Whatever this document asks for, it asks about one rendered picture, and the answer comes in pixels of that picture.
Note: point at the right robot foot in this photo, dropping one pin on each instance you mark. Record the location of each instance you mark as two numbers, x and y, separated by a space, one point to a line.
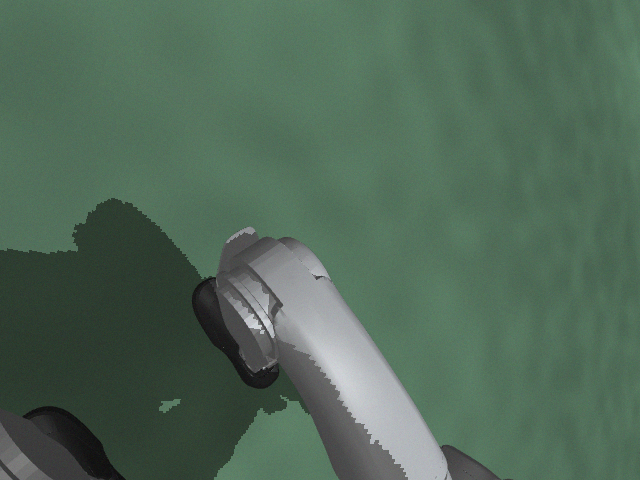
207 310

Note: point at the left robot foot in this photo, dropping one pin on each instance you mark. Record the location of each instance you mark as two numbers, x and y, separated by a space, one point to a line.
70 432

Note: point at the right robot hand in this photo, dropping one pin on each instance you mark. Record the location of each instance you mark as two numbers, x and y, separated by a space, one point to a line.
463 467

